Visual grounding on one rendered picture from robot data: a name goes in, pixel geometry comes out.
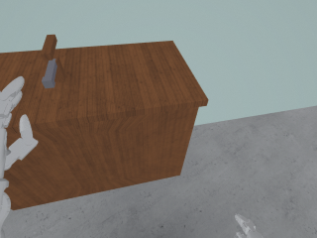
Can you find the robot left forearm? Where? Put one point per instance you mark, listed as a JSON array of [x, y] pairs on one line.
[[5, 204]]

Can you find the counter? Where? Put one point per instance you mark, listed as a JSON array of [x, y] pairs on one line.
[[118, 115]]

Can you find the tap lever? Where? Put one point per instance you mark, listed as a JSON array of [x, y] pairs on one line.
[[48, 79]]

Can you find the right robot hand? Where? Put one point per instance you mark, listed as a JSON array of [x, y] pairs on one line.
[[248, 227]]

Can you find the left robot hand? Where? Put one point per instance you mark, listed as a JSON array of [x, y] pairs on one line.
[[9, 99]]

